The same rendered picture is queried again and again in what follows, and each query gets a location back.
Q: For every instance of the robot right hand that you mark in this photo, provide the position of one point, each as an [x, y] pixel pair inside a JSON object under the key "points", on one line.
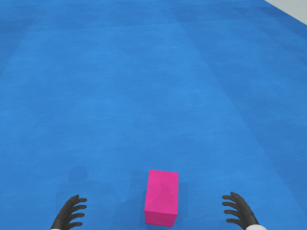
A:
{"points": [[245, 215]]}

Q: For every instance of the robot left hand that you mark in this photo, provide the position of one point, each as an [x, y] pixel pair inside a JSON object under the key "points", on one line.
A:
{"points": [[65, 215]]}

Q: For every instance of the carton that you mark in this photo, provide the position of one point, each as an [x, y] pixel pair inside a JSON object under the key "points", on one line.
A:
{"points": [[161, 204]]}

